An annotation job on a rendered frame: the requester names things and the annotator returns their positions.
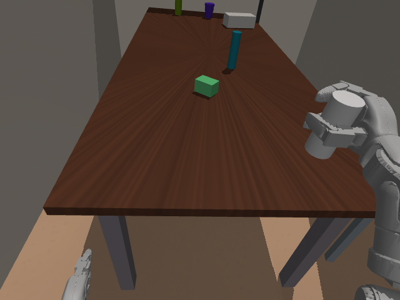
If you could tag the table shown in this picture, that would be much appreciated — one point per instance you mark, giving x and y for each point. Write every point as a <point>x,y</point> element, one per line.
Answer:
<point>155,147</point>

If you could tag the right robot hand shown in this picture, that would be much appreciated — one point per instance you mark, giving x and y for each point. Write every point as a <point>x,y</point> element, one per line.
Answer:
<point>377,118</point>

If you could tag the left robot hand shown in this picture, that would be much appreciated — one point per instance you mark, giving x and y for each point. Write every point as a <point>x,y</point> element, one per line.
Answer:
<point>77,286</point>

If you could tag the right robot arm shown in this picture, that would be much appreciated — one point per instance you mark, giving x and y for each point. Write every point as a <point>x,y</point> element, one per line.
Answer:
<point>380,161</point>

